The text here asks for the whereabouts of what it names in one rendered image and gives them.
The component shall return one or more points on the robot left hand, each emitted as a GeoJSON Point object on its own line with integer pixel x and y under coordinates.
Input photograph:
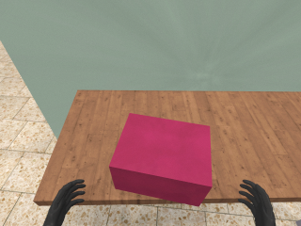
{"type": "Point", "coordinates": [62, 202]}

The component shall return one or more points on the table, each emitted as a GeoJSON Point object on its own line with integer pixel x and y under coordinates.
{"type": "Point", "coordinates": [255, 136]}

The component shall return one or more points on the robot right hand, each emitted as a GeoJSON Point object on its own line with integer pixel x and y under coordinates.
{"type": "Point", "coordinates": [261, 207]}

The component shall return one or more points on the carton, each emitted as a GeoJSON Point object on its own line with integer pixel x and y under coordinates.
{"type": "Point", "coordinates": [164, 159]}

